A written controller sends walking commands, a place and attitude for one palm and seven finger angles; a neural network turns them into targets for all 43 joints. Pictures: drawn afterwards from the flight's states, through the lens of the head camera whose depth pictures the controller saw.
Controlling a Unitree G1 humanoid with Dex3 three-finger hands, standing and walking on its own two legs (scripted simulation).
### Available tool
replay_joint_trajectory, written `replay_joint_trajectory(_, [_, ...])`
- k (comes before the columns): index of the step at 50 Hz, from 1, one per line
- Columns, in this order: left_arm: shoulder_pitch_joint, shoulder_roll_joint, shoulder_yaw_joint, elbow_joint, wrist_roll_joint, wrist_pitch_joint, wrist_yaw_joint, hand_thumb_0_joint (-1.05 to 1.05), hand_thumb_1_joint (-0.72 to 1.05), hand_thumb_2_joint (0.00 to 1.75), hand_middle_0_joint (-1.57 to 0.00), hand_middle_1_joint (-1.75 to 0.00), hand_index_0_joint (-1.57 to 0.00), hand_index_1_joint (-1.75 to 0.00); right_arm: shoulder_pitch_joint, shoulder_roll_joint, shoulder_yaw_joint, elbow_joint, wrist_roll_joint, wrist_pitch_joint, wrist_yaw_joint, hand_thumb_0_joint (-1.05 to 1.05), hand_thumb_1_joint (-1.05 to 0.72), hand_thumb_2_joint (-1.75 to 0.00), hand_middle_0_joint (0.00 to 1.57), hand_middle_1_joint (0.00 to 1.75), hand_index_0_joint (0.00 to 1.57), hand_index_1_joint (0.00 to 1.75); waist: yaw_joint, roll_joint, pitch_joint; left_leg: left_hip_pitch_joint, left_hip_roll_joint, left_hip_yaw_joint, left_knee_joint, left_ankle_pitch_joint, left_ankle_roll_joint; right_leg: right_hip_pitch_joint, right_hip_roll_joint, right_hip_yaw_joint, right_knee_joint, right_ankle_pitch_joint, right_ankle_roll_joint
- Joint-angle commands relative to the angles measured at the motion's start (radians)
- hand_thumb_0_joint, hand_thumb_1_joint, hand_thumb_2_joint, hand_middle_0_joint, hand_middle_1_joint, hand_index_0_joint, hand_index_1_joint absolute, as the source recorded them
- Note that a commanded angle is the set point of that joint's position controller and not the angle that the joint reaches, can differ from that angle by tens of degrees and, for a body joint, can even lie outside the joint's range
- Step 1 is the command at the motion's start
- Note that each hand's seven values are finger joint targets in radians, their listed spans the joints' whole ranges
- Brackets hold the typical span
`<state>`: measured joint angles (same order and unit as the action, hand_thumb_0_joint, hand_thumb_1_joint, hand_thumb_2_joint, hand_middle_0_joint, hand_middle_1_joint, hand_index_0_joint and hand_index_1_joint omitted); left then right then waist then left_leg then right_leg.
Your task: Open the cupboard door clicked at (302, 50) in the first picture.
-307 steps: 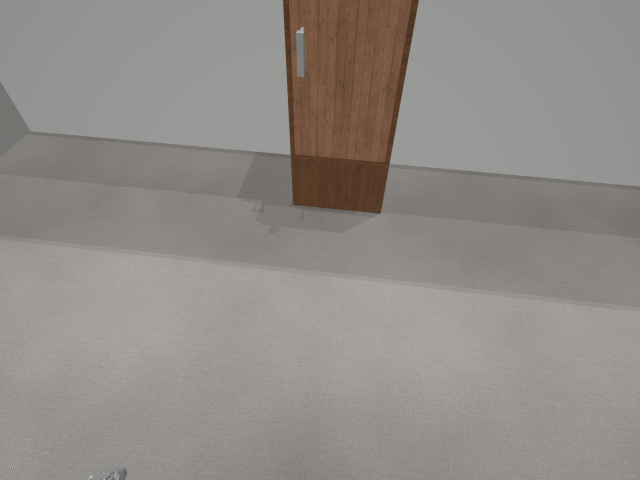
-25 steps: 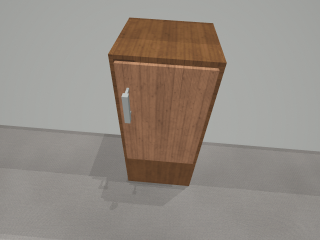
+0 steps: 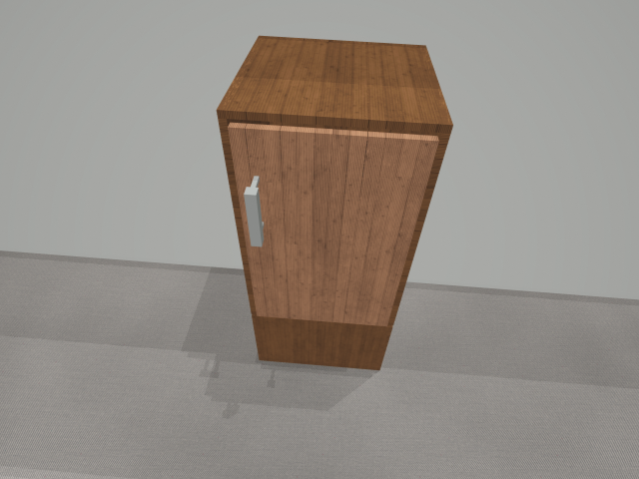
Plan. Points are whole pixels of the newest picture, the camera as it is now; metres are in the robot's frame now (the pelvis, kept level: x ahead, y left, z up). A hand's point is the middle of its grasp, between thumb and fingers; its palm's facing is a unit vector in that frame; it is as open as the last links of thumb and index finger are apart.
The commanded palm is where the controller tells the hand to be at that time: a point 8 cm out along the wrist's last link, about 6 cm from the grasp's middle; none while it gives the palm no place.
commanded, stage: shuffle to correct the standing spot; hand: left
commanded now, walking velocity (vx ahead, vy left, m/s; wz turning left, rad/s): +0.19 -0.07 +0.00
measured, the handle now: (256, 211) +0.61 +0.16 -0.04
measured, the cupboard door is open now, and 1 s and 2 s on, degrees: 0 0 0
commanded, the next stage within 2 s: come to a stop and stand still in 0.04 s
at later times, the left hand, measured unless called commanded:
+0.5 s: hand out of the picture +0.04 +0.15 -0.17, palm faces +0.02 -0.98 -0.19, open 7.3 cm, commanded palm none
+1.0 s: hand out of the picture +0.03 +0.19 -0.17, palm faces -0.01 -0.97 -0.22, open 7.4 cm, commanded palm none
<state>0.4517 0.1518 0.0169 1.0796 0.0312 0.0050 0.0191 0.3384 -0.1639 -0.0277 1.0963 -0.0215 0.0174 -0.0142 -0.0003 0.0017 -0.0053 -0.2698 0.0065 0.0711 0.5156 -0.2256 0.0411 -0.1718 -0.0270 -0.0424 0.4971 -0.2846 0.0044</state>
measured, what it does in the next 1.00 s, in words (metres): stands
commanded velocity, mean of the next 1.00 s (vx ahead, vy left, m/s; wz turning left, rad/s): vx -0.02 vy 0.00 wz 0.00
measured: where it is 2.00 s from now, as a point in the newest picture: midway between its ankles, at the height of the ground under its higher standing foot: outside the picture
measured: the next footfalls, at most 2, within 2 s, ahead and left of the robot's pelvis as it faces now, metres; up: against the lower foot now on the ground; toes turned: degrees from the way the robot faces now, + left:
none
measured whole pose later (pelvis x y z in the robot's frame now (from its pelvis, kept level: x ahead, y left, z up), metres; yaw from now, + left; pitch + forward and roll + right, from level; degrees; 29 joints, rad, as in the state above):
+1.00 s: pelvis +0.02 +0.01 +0.00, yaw -1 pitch -1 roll +0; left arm 0.31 0.16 -0.01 1.03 0.02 -0.01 0.03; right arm 0.29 -0.18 0.00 1.02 -0.03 0.00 -0.01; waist 0.00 0.02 0.01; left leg -0.27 0.00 0.12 0.50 -0.22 0.05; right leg -0.24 -0.05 -0.07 0.52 -0.27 0.01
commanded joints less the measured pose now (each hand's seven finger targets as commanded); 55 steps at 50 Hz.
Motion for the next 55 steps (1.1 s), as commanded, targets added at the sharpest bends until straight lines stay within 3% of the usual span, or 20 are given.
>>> replay_joint_trajectory(1, [0.094,0.095,0.024,-0.023,-0.006,-0.02,0.007,0.0,0.9,0.9,-0.2,-0.3,-0.2,-0.3,-0.004,-0.072,-0.017,-0.066,0.004,-0.027,-0.005,0.0,-0.9,-0.9,0.2,0.3,0.2,0.3,0.012,-0.098,0.156,-0.146,0.048,-0.065,-0.015,-0.271,0.005,-0.086,-0.117,0.198,-0.206,-0.314,-0.096])
replay_joint_trajectory(4, [0.108,0.106,0.034,-0.01,-0.01,-0.028,0.016,0.0,0.9,0.9,-0.2,-0.3,-0.2,-0.3,0.0,-0.029,-0.008,-0.07,0.005,-0.038,0.0,0.0,-0.9,-0.9,0.2,0.3,0.2,0.3,0.005,-0.16,0.146,-0.17,0.026,0.017,0.136,-0.161,-0.002,-0.063,-0.192,0.269,-0.247,-0.307,-0.142])
replay_joint_trajectory(7, [0.07,0.08,0.031,-0.007,-0.009,-0.032,0.012,0.0,0.9,0.9,-0.2,-0.3,-0.2,-0.3,0.064,-0.018,-0.005,-0.042,0.006,-0.052,-0.001,0.0,-0.9,-0.9,0.2,0.3,0.2,0.3,-0.035,-0.046,0.147,-0.013,0.042,0.014,0.021,-0.134,0.002,-0.156,-0.134,0.16,-0.135,-0.175,-0.124])
replay_joint_trajectory(8, [0.055,0.059,0.026,-0.014,-0.008,-0.028,0.01,0.0,0.9,0.9,-0.2,-0.3,-0.2,-0.3,0.104,-0.034,-0.009,-0.022,0.007,-0.054,-0.004,0.0,-0.9,-0.9,0.2,0.3,0.2,0.3,-0.041,0.032,0.164,0.04,0.072,-0.044,-0.045,-0.127,0.008,-0.206,-0.078,0.099,-0.06,-0.142,-0.095])
replay_joint_trajectory(10, [0.04,0.005,0.015,-0.024,-0.001,-0.021,0.011,0.0,0.9,0.9,-0.2,-0.3,-0.2,-0.3,0.174,-0.097,-0.021,0.011,0.007,-0.052,-0.019,0.0,-0.9,-0.9,0.2,0.3,0.2,0.3,-0.045,0.207,0.18,0.078,0.242,-0.28,-0.231,-0.103,0.073,-0.269,0.007,-0.036,0.132,-0.091,-0.03])
replay_joint_trajectory(11, [0.021,-0.005,0.009,-0.034,0.002,-0.018,0.013,0.0,0.9,0.9,-0.2,-0.3,-0.2,-0.3,0.17,-0.108,-0.023,0.013,0.006,-0.051,-0.03,0.0,-0.9,-0.9,0.2,0.3,0.2,0.3,-0.035,0.209,0.195,0.083,0.29,-0.34,-0.261,-0.003,0.116,-0.296,0.006,-0.042,0.184,-0.131,-0.02])
replay_joint_trajectory(12, [0.021,-0.015,0.006,-0.03,-0.001,-0.013,0.014,0.0,0.9,0.9,-0.2,-0.3,-0.2,-0.3,0.14,-0.095,-0.017,0.005,0.007,-0.049,-0.035,0.0,-0.9,-0.9,0.2,0.3,0.2,0.3,-0.017,0.158,0.196,0.044,0.303,-0.315,-0.257,0.097,0.138,-0.26,-0.02,-0.026,0.193,-0.151,-0.018])
replay_joint_trajectory(14, [0.089,-0.033,0.002,0.0,-0.01,-0.02,0.019,0.0,0.9,0.9,-0.2,-0.3,-0.2,-0.3,0.056,-0.07,-0.004,-0.012,0.013,-0.053,-0.041,0.0,-0.9,-0.9,0.2,0.3,0.2,0.3,0.038,0.069,0.119,0.011,0.226,-0.174,-0.14,0.342,0.095,-0.075,-0.04,-0.001,-0.03,0.049,-0.009])
replay_joint_trajectory(16, [0.104,0.007,0.0,0.017,-0.016,-0.033,0.029,0.0,0.9,0.9,-0.2,-0.3,-0.2,-0.3,0.044,-0.026,0.003,-0.013,0.023,-0.056,-0.036,0.0,-0.9,-0.9,0.2,0.3,0.2,0.3,0.018,-0.002,0.043,0.016,0.12,-0.061,-0.092,0.267,0.003,0.032,-0.1,0.064,-0.091,0.357,-0.029])
replay_joint_trajectory(18, [0.067,0.018,0.001,0.007,-0.017,-0.033,0.035,0.0,0.9,0.9,-0.2,-0.3,-0.2,-0.3,0.044,-0.009,0.001,-0.005,0.021,-0.044,-0.033,0.0,-0.9,-0.9,0.2,0.3,0.2,0.3,0.007,-0.081,0.06,0.037,0.105,-0.049,-0.091,0.244,-0.014,0.021,-0.109,0.058,-0.064,0.513,-0.034])
replay_joint_trajectory(21, [0.04,0.036,0.009,-0.025,-0.013,-0.028,0.043,0.0,0.9,0.9,-0.2,-0.3,-0.2,-0.3,0.045,-0.007,-0.006,0.0,0.02,-0.037,-0.03,0.0,-0.9,-0.9,0.2,0.3,0.2,0.3,0.007,-0.048,0.035,0.056,0.104,-0.036,-0.08,0.282,-0.019,0.029,-0.125,0.063,-0.044,0.584,-0.033])
replay_joint_trajectory(26, [-0.007,0.063,0.017,-0.05,-0.014,-0.021,0.045,0.0,0.9,0.9,-0.2,-0.3,-0.2,-0.3,0.022,-0.014,-0.011,-0.015,0.017,-0.02,-0.022,0.0,-0.9,-0.9,0.2,0.3,0.2,0.3,0.008,-0.036,0.025,0.056,0.098,-0.029,-0.061,0.212,-0.026,0.014,-0.138,0.088,-0.061,0.491,-0.045])
replay_joint_trajectory(29, [-0.049,0.068,0.015,-0.063,-0.013,-0.017,0.041,0.0,0.9,0.9,-0.2,-0.3,-0.2,-0.3,0.016,-0.023,-0.01,-0.021,0.015,-0.016,-0.017,0.0,-0.9,-0.9,0.2,0.3,0.2,0.3,-0.001,-0.028,0.045,0.06,0.102,-0.041,-0.09,0.153,-0.024,-0.026,-0.121,0.083,-0.084,0.333,-0.043])
replay_joint_trajectory(30, [-0.023,0.115,0.009,-0.041,-0.006,-0.027,0.067,0.0,0.9,0.9,-0.2,-0.3,-0.2,-0.3,-0.092,-0.078,-0.005,-0.105,0.019,-0.035,-0.012,0.0,-0.9,-0.9,0.2,0.3,0.2,0.3,0.023,-0.052,0.11,-0.005,0.114,-0.024,0.092,0.163,-0.045,-0.076,-0.157,0.135,-0.08,0.64,-0.031])
replay_joint_trajectory(31, [-0.091,0.156,0.013,-0.1,-0.011,-0.04,0.055,0.0,0.9,0.9,-0.2,-0.3,-0.2,-0.3,-0.008,-0.034,-0.003,-0.116,0.014,-0.021,-0.001,0.0,-0.9,-0.9,0.2,0.3,0.2,0.3,-0.033,-0.07,0.01,0.002,0.066,-0.033,0.069,-0.109,-0.038,-0.069,-0.198,0.15,-0.115,0.264,-0.078])
replay_joint_trajectory(32, [-0.14,0.148,0.011,-0.121,-0.013,-0.039,0.046,0.0,0.9,0.9,-0.2,-0.3,-0.2,-0.3,0.009,-0.043,0.0,-0.114,0.009,-0.016,0.005,0.0,-0.9,-0.9,0.2,0.3,0.2,0.3,-0.042,-0.051,0.02,0.033,0.061,-0.03,0.045,-0.11,-0.036,-0.146,-0.173,0.14,-0.13,-0.021,-0.099])
replay_joint_trajectory(34, [-0.158,0.128,0.008,-0.136,-0.013,-0.027,0.036,0.0,0.9,0.9,-0.2,-0.3,-0.2,-0.3,0.022,-0.059,0.004,-0.123,-0.003,-0.022,0.01,0.0,-0.9,-0.9,0.2,0.3,0.2,0.3,-0.038,0.105,0.087,-0.012,0.094,-0.088,-0.057,-0.111,-0.006,-0.195,-0.093,0.074,-0.071,-0.176,-0.079])
replay_joint_trajectory(37, [-0.117,0.101,-0.001,-0.122,-0.011,-0.013,0.024,0.0,0.9,0.9,-0.2,-0.3,-0.2,-0.3,-0.024,-0.102,0.003,-0.158,-0.003,-0.023,0.006,0.0,-0.9,-0.9,0.2,0.3,0.2,0.3,-0.002,0.075,0.125,-0.141,0.126,-0.169,-0.192,-0.294,0.026,-0.115,-0.033,0.022,-0.021,-0.145,-0.054])
replay_joint_trajectory(43, [-0.107,0.098,-0.009,-0.107,-0.007,-0.013,0.012,0.0,0.9,0.9,-0.2,-0.3,-0.2,-0.3,-0.03,-0.122,0.007,-0.155,-0.002,-0.031,0.004,0.0,-0.9,-0.9,0.2,0.3,0.2,0.3,0.008,0.03,0.126,-0.133,0.125,-0.17,-0.246,-0.313,0.027,-0.092,-0.042,0.024,-0.039,-0.1,-0.044])
replay_joint_trajectory(55, [-0.106,0.107,-0.015,-0.056,-0.013,-0.033,0.012,0.0,0.9,0.9,-0.2,-0.3,-0.2,-0.3,-0.016,-0.101,0.021,-0.083,0.008,-0.05,-0.001,0.0,-0.9,-0.9,0.2,0.3,0.2,0.3,-0.004,-0.02,0.058,0.025,0.104,-0.086,-0.166,-0.02,0.008,-0.09,-0.085,0.074,-0.102,0.027,-0.04])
